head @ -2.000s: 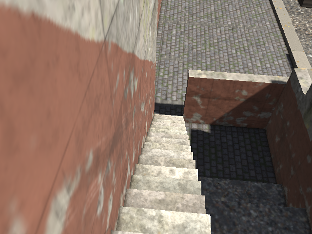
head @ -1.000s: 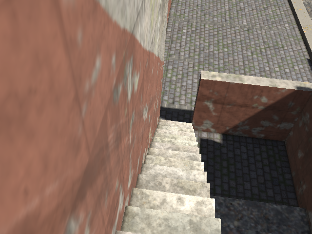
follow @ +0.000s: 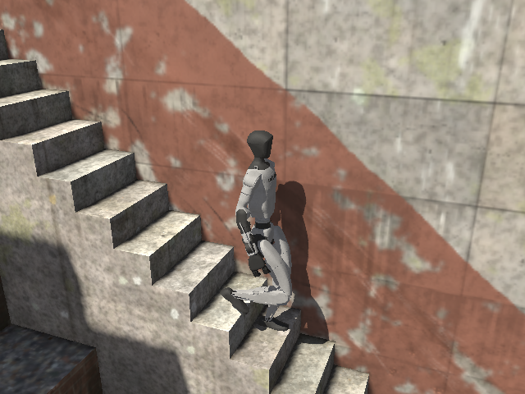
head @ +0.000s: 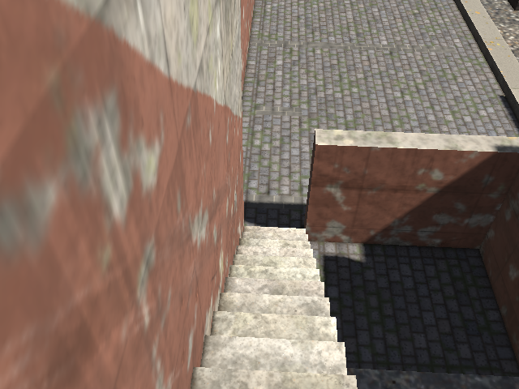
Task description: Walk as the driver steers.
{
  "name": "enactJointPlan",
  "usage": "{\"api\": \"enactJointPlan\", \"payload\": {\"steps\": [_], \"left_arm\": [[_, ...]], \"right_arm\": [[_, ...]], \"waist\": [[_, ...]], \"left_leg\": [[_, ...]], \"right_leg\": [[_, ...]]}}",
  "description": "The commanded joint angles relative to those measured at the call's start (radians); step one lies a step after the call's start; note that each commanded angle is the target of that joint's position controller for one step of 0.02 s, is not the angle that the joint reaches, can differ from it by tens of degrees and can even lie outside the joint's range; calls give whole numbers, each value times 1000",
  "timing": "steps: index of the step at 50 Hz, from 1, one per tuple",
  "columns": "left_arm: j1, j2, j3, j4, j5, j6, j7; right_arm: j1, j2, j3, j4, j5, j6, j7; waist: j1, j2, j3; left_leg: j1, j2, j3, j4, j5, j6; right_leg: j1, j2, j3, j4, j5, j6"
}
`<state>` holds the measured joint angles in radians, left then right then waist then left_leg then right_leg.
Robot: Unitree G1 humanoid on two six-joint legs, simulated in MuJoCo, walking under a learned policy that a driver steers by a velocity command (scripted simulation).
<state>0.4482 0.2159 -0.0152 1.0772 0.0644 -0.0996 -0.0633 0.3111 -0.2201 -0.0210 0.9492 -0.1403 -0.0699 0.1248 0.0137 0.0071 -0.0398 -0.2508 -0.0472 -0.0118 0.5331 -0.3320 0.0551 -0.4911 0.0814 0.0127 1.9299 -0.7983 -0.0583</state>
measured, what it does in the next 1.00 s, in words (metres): goes down: right foot 0.20 m lower, then left foot 0.14 m higher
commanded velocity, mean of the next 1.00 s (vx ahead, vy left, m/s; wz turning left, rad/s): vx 0.09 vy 0.00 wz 0.00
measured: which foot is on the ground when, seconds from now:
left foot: down 0.00-0.38, up 0.40-0.56, down 0.58-0.78, up 0.80-0.92, down 0.94-1.00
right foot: up 0.00-0.36, down 0.38-1.00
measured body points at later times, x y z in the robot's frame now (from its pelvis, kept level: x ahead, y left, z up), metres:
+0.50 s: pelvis +0.20 -0.04 -0.20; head +0.21 -0.05 +0.25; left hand +0.18 +0.19 -0.34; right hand +0.26 -0.31 -0.34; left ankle +0.13 +0.07 -0.68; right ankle +0.25 -0.14 -0.93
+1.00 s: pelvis +0.27 -0.03 -0.20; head +0.26 -0.03 +0.25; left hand +0.29 +0.20 -0.35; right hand +0.27 -0.25 -0.36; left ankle +0.30 +0.08 -0.93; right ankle +0.25 -0.14 -0.93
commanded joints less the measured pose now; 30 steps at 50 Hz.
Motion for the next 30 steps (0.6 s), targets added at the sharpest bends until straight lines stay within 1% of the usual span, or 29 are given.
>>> {"api": "enactJointPlan", "payload": {"steps": [1,2,3,4,5,6,7,8,9,10,11,12,13,14,15,16,17,18,19,20,21,22,23,25,26,27,28,29,30], "left_arm": [[-249,116,17,-252,-42,-25,31],[-326,127,13,-278,-7,-18,56],[-259,87,-5,-212,-1,-17,77],[-52,83,1,-80,11,-17,72],[-22,35,6,-61,25,-5,39],[25,3,-8,-35,57,-4,-1],[59,30,8,-32,48,-11,1],[-92,76,12,-87,65,-7,21],[-272,120,19,-152,45,3,34],[-425,93,11,-214,37,10,39],[-438,57,1,-225,18,15,31],[-341,61,-15,-163,14,28,11],[-284,33,-20,-139,21,44,-2],[-231,49,-14,-141,14,51,-8],[27,70,9,-79,57,41,1],[175,128,49,-57,43,29,22],[41,185,62,-140,-28,9,38],[63,194,69,-96,-52,2,31],[95,127,69,-90,-83,0,25],[155,197,72,-79,-57,2,21],[104,181,76,-115,-81,23,17],[77,144,68,-134,-70,34,21],[8,125,58,-148,-12,41,35],[-44,107,36,-136,13,57,55],[-27,45,12,-135,22,41,52],[-24,36,3,-122,11,37,48],[-43,43,1,-118,-11,35,46],[-59,71,7,-118,-21,33,40],[-143,-12,-17,-144,-47,34,51]], "right_arm": [[209,-123,-20,16,28,-12,15],[87,23,21,-3,60,-33,-8],[-87,103,55,-28,47,-44,-17],[-98,54,38,-86,76,-48,-32],[-29,-66,-4,-57,90,-46,-26],[5,-102,-5,-39,66,-46,-27],[-2,-127,-15,-60,67,-51,-21],[187,-15,11,1,87,-67,-53],[333,37,26,64,104,-68,-80],[411,76,34,85,105,-54,-104],[401,62,29,88,95,-37,-103],[339,40,19,40,114,-14,-112],[225,-29,10,2,100,8,-78],[118,-77,-7,-24,76,16,-47],[-20,-49,10,-58,43,1,-27],[-138,-13,20,-126,49,-33,-24],[-192,-87,-9,-169,109,-37,-48],[-64,-81,-5,-96,107,-27,-39],[318,-111,-67,50,162,37,-173],[339,-79,-62,-14,229,36,-206],[300,-58,-35,-40,242,38,-209],[191,-44,-28,-45,234,54,-212],[117,12,-11,-49,210,74,-225],[127,31,-9,-8,198,127,-231],[88,16,-15,1,178,135,-241],[102,16,-18,17,166,143,-245],[96,4,-18,14,157,145,-246],[87,-7,-19,4,154,141,-245],[9,-8,-4,-26,151,140,-226]], "waist": [[-89,33,-70],[-30,-127,34],[58,-160,130],[87,-100,117],[95,43,94],[126,81,55],[129,35,52],[-3,22,52],[-92,16,51],[-161,0,12],[-156,29,12],[-146,-52,75],[-86,-14,103],[-27,-2,146],[134,82,107],[228,10,96],[165,-78,184],[105,-107,108],[11,-148,-32],[-30,-268,-178],[-7,-230,-306],[35,-104,-268],[30,-65,-199],[-45,-109,-81],[-16,-40,-5],[-31,-96,-6],[-39,-145,-3],[-44,-178,-21],[-77,-43,87]], "left_leg": [[570,491,-627,29,699,420],[291,438,-500,60,642,348],[-90,368,-378,26,527,286],[-429,227,-213,57,466,283],[-572,119,-106,81,472,248],[-695,99,-153,132,482,223],[-683,103,-153,163,566,208],[-339,130,-235,260,369,201],[20,192,-351,355,357,208],[216,197,-441,414,257,195],[234,218,-511,406,193,202],[35,173,-414,401,-23,203],[-350,126,-338,338,-148,186],[-577,120,-340,310,-217,189],[-845,83,-270,425,-80,139],[-907,58,-145,521,96,60],[-568,54,-111,669,-72,30],[-398,19,-124,871,31,26],[-390,-63,41,1264,-381,52],[-798,-77,88,1577,-768,-44],[-847,-4,62,1598,-672,-63],[-812,18,30,1509,-574,-73],[-724,45,-44,1438,-418,-83],[-516,57,-23,1280,-309,-87],[-541,33,-86,1126,-72,-115],[-486,27,-60,1080,-12,-113],[-445,24,-24,1069,-21,-115],[-408,25,-7,1055,-52,-110],[-351,89,-23,524,253,-133]], "right_leg": [[-904,-104,108,129,83,123],[-851,-209,151,-239,285,126],[-665,-270,185,-525,490,120],[-275,-242,109,-722,794,124],[-64,-180,-11,-686,800,121],[88,-149,-37,-480,928,109],[96,-121,-60,-495,846,117],[-262,-175,68,-699,959,139],[-598,-211,106,-898,942,150],[-768,-211,133,-1061,908,152],[-786,-223,147,-1122,860,140],[-583,-219,134,-1380,1236,124],[-172,-190,48,-1327,1300,106],[30,-171,21,-1184,1296,101],[388,-132,-31,-825,1316,100],[573,-95,-79,-808,1134,139],[336,-163,-8,-1559,931,146],[420,-150,-122,-1786,1073,106],[596,-263,75,-1827,1563,53],[1044,-425,197,-1219,2521,-43],[1064,-501,268,-1190,2531,-132],[900,-520,315,-1281,2188,-221],[679,-524,347,-1370,1827,-270],[336,-469,290,-1458,1588,-232],[252,-406,232,-1437,1338,-193],[202,-382,214,-1431,1269,-179],[164,-365,191,-1439,1294,-173],[162,-356,178,-1434,1293,-171],[62,-282,77,-1505,900,-85]]}}
Keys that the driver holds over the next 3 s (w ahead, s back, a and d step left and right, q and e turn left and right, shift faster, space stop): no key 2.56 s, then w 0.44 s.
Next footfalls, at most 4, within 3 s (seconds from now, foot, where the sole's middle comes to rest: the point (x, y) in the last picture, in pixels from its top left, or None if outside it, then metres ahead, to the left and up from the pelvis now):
0.38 right None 0.29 -0.14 -0.96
0.58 left None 0.21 0.09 -0.82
0.94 left None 0.34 0.08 -0.96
2.90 left None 0.34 0.04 -0.96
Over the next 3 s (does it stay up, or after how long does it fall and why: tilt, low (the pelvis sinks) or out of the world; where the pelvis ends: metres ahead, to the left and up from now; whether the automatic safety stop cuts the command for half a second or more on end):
stays up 0.35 -0.04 -0.23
